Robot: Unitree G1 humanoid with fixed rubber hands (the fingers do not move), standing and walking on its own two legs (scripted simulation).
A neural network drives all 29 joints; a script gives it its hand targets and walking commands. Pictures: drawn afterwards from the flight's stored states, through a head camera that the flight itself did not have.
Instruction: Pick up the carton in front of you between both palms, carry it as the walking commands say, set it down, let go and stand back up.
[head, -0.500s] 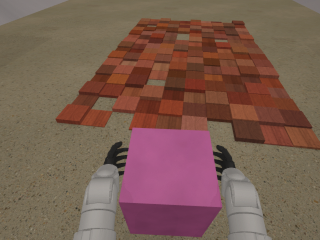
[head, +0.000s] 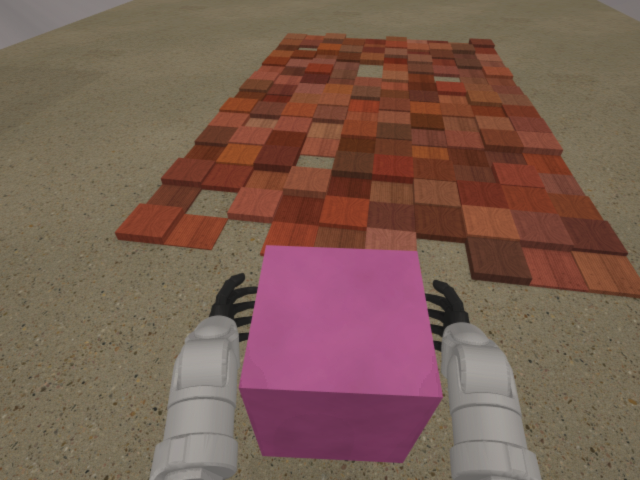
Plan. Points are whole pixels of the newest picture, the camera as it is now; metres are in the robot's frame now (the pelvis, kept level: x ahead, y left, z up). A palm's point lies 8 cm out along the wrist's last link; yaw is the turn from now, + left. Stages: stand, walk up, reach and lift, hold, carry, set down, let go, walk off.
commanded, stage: hold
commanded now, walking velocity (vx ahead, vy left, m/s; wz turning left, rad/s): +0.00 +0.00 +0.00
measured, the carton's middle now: (336, 357) +0.30 +0.00 -0.02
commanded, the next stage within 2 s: carry in 0.72 s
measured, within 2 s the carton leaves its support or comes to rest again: neither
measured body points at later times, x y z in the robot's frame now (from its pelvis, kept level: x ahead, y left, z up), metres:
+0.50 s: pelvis +0.01 +0.01 +0.00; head -0.03 +0.01 +0.45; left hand +0.31 +0.16 +0.04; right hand +0.30 -0.15 +0.04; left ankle +0.02 +0.13 -0.74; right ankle +0.02 -0.13 -0.74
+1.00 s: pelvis +0.02 +0.02 -0.01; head -0.01 +0.03 +0.44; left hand +0.33 +0.17 +0.06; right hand +0.33 -0.13 +0.06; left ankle +0.02 +0.13 -0.75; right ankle +0.02 -0.13 -0.74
